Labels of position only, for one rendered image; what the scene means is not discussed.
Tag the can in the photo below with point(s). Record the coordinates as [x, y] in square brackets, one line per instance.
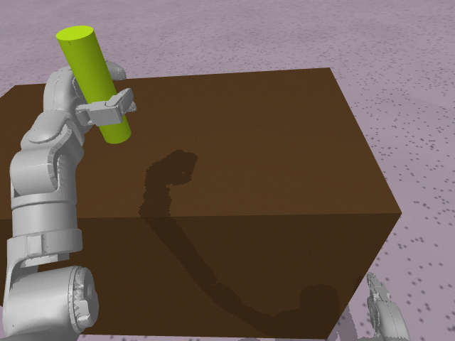
[85, 58]

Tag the left robot arm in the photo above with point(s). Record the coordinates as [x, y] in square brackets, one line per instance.
[55, 305]

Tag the right robot hand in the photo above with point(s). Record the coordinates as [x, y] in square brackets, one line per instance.
[385, 317]

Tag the left robot hand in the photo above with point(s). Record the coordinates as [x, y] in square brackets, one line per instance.
[62, 92]

